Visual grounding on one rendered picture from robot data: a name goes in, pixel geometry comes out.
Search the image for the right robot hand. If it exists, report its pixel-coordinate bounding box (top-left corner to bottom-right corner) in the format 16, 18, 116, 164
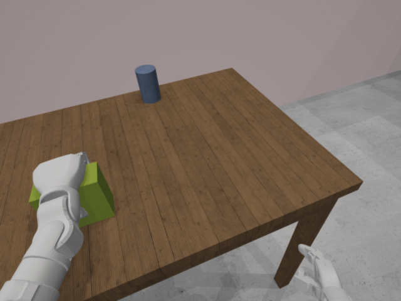
294, 244, 343, 301

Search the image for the left robot hand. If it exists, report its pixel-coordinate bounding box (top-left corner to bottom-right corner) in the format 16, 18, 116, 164
33, 152, 90, 219

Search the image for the table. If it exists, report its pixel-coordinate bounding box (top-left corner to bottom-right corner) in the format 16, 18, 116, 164
0, 68, 363, 301

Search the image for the sponge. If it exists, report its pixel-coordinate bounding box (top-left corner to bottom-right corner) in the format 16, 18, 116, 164
29, 162, 115, 228

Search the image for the right robot forearm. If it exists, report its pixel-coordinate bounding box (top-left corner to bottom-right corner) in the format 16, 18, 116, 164
320, 286, 352, 301

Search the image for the left robot forearm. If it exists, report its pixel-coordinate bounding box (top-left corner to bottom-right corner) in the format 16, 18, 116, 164
0, 186, 84, 301

